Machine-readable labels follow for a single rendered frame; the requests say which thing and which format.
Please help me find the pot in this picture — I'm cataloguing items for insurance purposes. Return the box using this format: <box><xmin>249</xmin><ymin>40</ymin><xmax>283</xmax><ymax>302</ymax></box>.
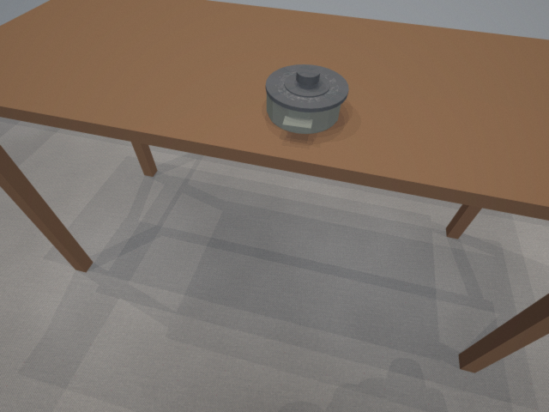
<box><xmin>267</xmin><ymin>95</ymin><xmax>341</xmax><ymax>134</ymax></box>

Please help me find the lid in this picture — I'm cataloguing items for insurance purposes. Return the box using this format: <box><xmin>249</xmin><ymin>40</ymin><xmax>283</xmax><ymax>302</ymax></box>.
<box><xmin>266</xmin><ymin>64</ymin><xmax>349</xmax><ymax>112</ymax></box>

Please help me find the table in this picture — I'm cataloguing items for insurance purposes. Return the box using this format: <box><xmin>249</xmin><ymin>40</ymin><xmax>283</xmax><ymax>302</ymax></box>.
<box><xmin>0</xmin><ymin>0</ymin><xmax>549</xmax><ymax>373</ymax></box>

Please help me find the knob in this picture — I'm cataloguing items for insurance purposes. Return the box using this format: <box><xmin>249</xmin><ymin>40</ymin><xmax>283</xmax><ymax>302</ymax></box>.
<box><xmin>296</xmin><ymin>65</ymin><xmax>320</xmax><ymax>86</ymax></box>

